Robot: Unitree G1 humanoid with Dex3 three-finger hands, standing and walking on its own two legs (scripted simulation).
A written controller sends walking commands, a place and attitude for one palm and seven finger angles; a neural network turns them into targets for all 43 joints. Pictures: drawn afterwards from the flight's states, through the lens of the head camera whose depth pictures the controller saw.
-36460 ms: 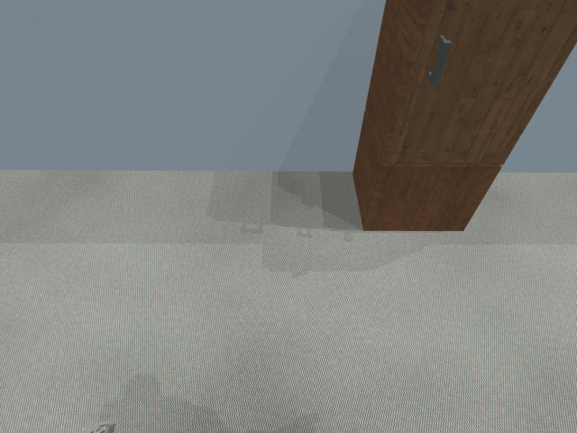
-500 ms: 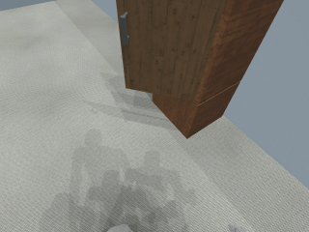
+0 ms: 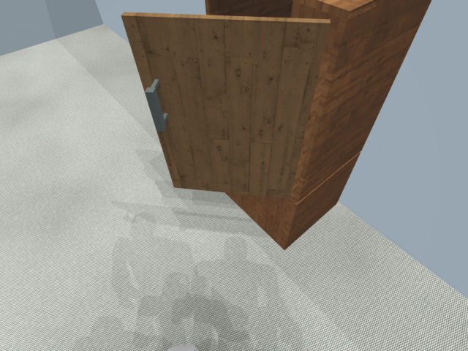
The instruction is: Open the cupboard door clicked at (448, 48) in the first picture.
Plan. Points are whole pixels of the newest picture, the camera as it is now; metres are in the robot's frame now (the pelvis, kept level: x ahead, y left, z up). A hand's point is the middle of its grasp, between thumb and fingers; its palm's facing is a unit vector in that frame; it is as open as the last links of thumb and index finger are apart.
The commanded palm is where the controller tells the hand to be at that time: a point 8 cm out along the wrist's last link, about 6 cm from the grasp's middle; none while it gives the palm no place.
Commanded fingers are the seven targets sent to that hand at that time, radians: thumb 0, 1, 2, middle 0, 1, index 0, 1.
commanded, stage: come to a stop and stand still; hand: left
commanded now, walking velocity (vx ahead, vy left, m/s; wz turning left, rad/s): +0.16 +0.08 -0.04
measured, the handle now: (158, 105) +0.66 +0.23 +0.03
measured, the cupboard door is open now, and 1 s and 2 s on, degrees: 42 42 42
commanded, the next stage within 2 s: look again from close up in 1.94 s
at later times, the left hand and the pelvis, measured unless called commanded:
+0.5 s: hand out of the picture +0.13 +0.24 -0.18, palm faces +0.01 -0.96 -0.27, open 7.4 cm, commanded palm none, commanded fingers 0.00 0.90 0.90 -0.20 -0.30 -0.20 -0.30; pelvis +0.07 +0.03 -0.02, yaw -3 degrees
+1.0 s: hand out of the picture +0.13 +0.23 -0.18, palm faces -0.07 -0.97 -0.24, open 7.3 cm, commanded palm none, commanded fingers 0.00 0.90 0.90 -0.20 -0.30 -0.20 -0.30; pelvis +0.09 +0.05 -0.01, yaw -4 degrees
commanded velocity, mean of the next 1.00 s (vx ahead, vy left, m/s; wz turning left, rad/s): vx -0.10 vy -0.06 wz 0.00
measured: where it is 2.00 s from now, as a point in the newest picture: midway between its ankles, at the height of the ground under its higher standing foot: outside the picture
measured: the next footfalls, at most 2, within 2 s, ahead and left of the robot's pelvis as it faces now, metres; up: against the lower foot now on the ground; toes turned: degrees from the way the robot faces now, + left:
left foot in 0.16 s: +0.18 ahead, +0.17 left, +0.00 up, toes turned +5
right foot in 0.50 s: +0.09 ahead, -0.10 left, +0.00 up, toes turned -6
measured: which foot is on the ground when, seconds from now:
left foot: up 0.00-0.14, down 0.16-0.50, up 0.52-0.70, down 0.72-1.00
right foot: down 0.00-0.18, up 0.20-0.48, down 0.50-1.00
